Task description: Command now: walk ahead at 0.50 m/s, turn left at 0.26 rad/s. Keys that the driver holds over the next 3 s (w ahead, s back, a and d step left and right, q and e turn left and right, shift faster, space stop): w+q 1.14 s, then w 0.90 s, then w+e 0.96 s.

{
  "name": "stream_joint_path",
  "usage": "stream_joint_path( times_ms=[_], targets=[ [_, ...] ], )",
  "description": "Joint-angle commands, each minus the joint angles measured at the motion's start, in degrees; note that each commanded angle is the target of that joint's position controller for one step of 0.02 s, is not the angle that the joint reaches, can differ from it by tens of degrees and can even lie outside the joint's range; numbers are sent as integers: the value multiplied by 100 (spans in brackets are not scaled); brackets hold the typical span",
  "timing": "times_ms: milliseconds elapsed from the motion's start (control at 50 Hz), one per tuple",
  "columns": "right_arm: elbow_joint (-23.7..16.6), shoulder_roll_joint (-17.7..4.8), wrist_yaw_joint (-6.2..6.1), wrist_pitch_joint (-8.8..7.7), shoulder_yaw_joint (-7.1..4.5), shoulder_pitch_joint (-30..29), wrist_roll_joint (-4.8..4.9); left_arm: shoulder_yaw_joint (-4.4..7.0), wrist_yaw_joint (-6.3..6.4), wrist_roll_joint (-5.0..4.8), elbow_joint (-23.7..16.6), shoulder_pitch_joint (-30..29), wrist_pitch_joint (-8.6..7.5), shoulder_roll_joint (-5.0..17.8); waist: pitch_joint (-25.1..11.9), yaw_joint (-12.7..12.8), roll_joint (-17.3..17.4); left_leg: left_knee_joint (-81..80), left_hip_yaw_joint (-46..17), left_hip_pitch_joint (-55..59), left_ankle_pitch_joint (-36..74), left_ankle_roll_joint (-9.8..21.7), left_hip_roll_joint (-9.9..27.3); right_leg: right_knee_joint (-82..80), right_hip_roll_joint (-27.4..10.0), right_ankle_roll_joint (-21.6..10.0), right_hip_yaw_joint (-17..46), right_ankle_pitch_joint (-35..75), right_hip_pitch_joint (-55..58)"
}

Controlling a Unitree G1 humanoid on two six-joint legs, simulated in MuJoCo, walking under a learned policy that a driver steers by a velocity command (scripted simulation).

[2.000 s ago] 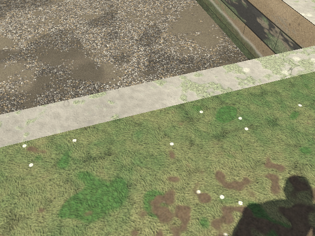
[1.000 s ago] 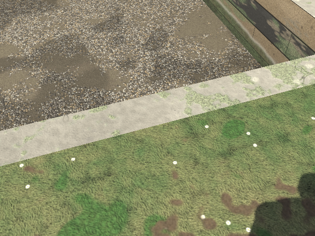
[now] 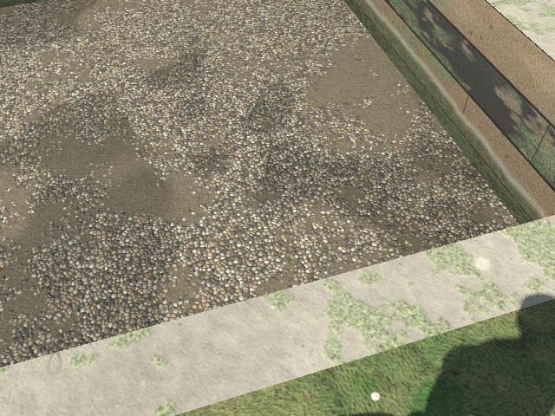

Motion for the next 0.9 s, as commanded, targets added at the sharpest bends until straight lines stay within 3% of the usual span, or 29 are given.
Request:
stream_joint_path(
  times_ms=[20,120,200,260,280,300,320,340,360,380,400,420,440,460,520,580,600,620,680,720,780,800,820,860,880,900],
  targets=[
    [-194,-98,50,123,-9,214,-24,58,47,3,-174,320,-129,484,275,-117,-399,-223,-53,-624,551,-72,203,-1195,-1658,-456,1005,1075,-61],
    [-587,-22,79,68,74,-773,26,7,102,-28,-182,630,-122,443,445,97,-491,-1664,387,-719,1531,-22,108,-1130,-1505,-202,209,1987,254],
    [-872,67,56,83,125,-1279,-22,-52,203,-17,-43,1112,-56,434,483,283,-558,-2465,881,-677,1400,175,-134,-559,-1741,-68,-156,3478,1085],
    [-815,-33,-55,88,42,-812,-27,-30,306,11,-145,930,46,672,124,47,-731,-2627,1271,165,664,462,-622,529,-1795,15,-492,5612,1374],
    [-711,-117,-102,64,-15,-325,-36,-7,348,16,-194,809,83,757,-158,-209,-769,-2624,1302,833,486,586,-807,1283,-1826,17,-545,6039,1216],
    [-526,-252,-156,27,-97,359,-45,22,356,-27,-311,603,126,896,-536,-518,-819,-2964,1153,1663,627,729,-909,2236,-1817,48,-529,5715,953],
    [-388,-569,-210,-10,-229,973,-59,56,323,-89,-462,382,130,992,-847,-937,-630,-3616,686,2745,1171,939,-705,3625,-1653,209,-606,4393,191],
    [-362,-1223,-262,-25,-385,1217,-34,9,270,-18,-719,470,85,597,-1296,-714,391,-3403,-1116,4007,2994,1283,784,5555,-990,390,-538,-324,-1287],
    [-427,-1538,-203,58,-441,1310,115,22,214,-165,-998,930,96,534,-2205,-483,791,-3960,-3492,5220,3921,2344,1824,6929,-189,595,534,-2222,-2706],
    [-496,-1365,-210,186,-432,1097,182,41,193,-62,-1108,311,67,675,-1642,-586,-130,-4380,-2978,4701,2840,2173,1648,6860,-562,597,973,-1554,-3303],
    [-479,-1074,-246,236,-352,880,151,37,182,-84,-1265,-56,10,676,-846,-501,-178,-4620,-2579,3996,1987,1965,1461,6711,-690,570,909,-1303,-3543],
    [-512,-799,-263,241,-269,680,89,63,181,-33,-1285,-170,-6,680,-401,-240,-465,-4761,-2204,3297,1688,1656,1135,6350,-832,558,913,-1155,-3462],
    [-622,-641,-306,230,-206,471,107,65,171,50,-1334,-179,118,659,-252,-11,-412,-4844,-1789,2678,1633,1439,818,5910,-996,596,982,-999,-3123],
    [-658,-572,-326,156,-170,370,109,50,147,73,-1348,-96,288,553,-136,171,-244,-4918,-1547,2125,1670,1298,596,5571,-1064,679,990,-925,-2777],
    [-774,-812,-342,-22,-198,577,136,17,89,147,-1575,-297,548,442,-125,258,-136,-4947,-1291,1621,2098,1255,215,4961,-1025,881,820,-534,-2639],
    [-922,-904,-319,-6,-195,929,153,7,122,151,-1881,-956,588,513,-35,53,12,-4915,-1452,1762,2269,1151,142,4260,-997,965,790,105,-3067],
    [-961,-891,-307,26,-190,1082,176,4,133,146,-2000,-1176,587,540,-59,-47,31,-4848,-1505,1940,2312,1094,117,4053,-967,966,789,281,-3196],
    [-991,-876,-301,42,-169,1246,267,9,183,149,-2124,-1337,593,553,-130,-114,56,-4708,-1605,2152,2500,1007,97,3862,-939,963,832,521,-3323],
    [-1129,-926,-340,96,-182,1580,284,8,224,120,-2341,-1614,641,622,-258,-256,167,-4240,-1865,2805,2981,1004,183,3460,-857,836,917,753,-3793],
    [-1233,-880,-374,114,-167,1753,219,-31,213,87,-2503,-1911,620,590,-237,-369,158,-4020,-2076,3035,3191,1023,262,3224,-736,784,950,724,-3981],
    [-1419,-931,-434,224,-204,1799,110,-118,105,29,-2671,-2219,444,516,-161,-521,260,-3849,-2170,3002,3412,1028,202,2584,-501,684,874,520,-3689],
    [-1500,-978,-429,285,-215,1779,143,-140,28,30,-2772,-2428,387,531,-94,-621,218,-3933,-2242,2825,3634,953,103,2425,-337,634,748,427,-3420],
    [-1568,-981,-431,330,-195,1569,113,-181,14,-29,-2841,-2416,323,447,-75,-528,374,-3811,-2226,2507,3686,953,16,2307,-221,589,716,282,-2938],
    [-1731,-1136,-436,372,-226,1226,169,-154,23,-61,-2697,-1591,236,520,-254,-133,469,-3350,-2275,2048,4313,793,-142,1880,17,377,730,-43,-1591],
    [-1766,-1282,-440,346,-259,961,225,-69,67,-31,-2545,-885,185,697,-433,304,381,-2618,-2205,1997,4496,645,-254,1386,-40,305,971,-31,-865],
    [-1984,-1219,-389,317,-243,625,344,-16,113,18,-2386,80,106,904,-1123,792,-93,-1277,-1918,1529,3610,388,-469,883,-687,104,1625,437,507]
  ],
)
Next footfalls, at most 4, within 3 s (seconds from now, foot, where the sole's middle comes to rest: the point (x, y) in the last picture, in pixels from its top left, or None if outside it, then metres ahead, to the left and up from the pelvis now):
0.32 left None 0.32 0.11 -0.78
0.90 right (261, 362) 0.63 0.09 -0.78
1.40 left None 0.48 0.30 -0.78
1.70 right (225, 373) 0.60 0.18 -0.78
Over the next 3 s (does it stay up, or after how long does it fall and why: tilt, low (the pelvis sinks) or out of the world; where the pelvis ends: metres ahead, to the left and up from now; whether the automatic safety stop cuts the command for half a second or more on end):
stays up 0.48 0.33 -0.02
